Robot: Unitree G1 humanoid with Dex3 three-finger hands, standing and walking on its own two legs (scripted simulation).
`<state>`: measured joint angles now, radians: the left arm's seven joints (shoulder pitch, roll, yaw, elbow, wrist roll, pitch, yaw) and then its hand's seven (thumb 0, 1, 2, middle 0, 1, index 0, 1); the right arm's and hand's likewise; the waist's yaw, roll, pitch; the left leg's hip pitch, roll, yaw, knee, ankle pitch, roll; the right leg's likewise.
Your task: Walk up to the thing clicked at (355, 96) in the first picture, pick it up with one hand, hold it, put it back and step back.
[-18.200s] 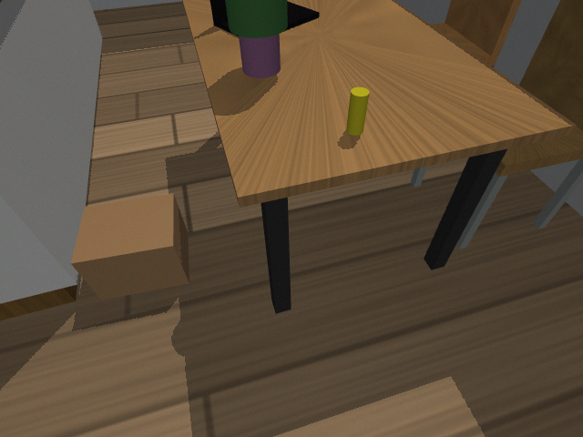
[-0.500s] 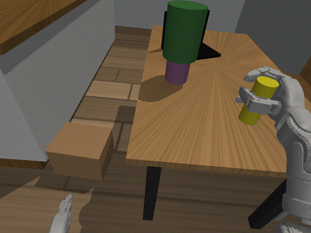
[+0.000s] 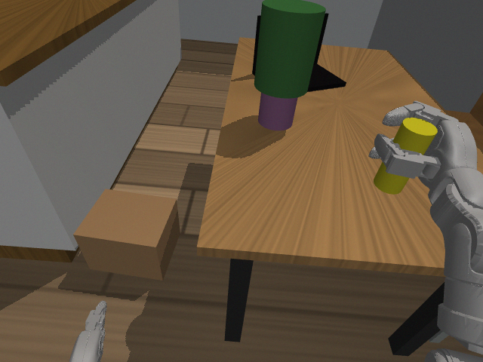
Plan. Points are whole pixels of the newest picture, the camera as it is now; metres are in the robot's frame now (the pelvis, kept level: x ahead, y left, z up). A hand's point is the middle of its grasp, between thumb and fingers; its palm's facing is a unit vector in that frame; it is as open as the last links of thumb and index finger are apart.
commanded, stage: hold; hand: right
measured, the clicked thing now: (402, 157) +0.34 -0.19 +0.24
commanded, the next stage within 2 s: crouch in 0.68 s
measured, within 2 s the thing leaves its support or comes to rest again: neither
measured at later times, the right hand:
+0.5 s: hand (398, 144) +0.34 -0.17 +0.26, palm faces +0.13 +0.99 -0.02, open 5.6 cm
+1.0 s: hand (388, 150) +0.35 -0.17 +0.24, palm faces +0.12 +0.99 -0.01, open 5.5 cm
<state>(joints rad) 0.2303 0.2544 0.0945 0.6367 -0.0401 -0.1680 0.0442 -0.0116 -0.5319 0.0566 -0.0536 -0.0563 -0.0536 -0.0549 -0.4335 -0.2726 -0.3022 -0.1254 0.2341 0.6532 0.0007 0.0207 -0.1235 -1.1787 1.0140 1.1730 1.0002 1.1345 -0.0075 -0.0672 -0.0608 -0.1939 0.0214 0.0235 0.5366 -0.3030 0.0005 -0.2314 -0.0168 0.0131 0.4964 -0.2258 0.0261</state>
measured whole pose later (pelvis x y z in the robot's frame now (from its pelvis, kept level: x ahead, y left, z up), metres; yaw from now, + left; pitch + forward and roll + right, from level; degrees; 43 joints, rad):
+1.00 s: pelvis +0.00 +0.00 +0.00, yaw +0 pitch -3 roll +0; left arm 0.23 0.25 0.09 0.66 -0.04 -0.16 0.05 -0.01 -0.53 0.06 -0.05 -0.05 -0.05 -0.05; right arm -0.47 -0.27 -0.28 -0.01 0.23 0.62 0.02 0.02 -0.13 -1.17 1.01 1.18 1.00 1.13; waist 0.00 -0.07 -0.05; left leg -0.18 0.02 0.02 0.53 -0.29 0.00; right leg -0.23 -0.02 0.01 0.49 -0.22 0.02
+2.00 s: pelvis +0.01 -0.01 -0.01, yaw +2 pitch +7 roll +0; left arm 0.23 0.22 0.06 0.55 -0.01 -0.13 0.05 -0.01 -0.53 0.06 -0.06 -0.05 -0.06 -0.05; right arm -0.73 -0.38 -0.34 0.90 0.13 -0.10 0.05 0.02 -0.14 -1.16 1.01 1.16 0.99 1.12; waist 0.09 0.00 -0.07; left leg -0.41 0.00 -0.02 0.58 -0.31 -0.01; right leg -0.45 -0.04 -0.02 0.59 -0.27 0.01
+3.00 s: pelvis +0.00 -0.02 -0.04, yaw +3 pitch +16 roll +2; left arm 0.30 0.22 0.04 0.30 0.03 -0.08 0.01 -0.01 -0.55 0.07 -0.06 -0.05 -0.06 -0.06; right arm -0.81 -0.47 -0.44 1.10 0.08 -0.32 0.08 0.02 -0.15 -1.15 1.00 1.17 0.99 1.12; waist 0.17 0.01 -0.11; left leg -0.72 -0.02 0.00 0.84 -0.40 -0.01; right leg -0.78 -0.06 0.00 0.88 -0.37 0.01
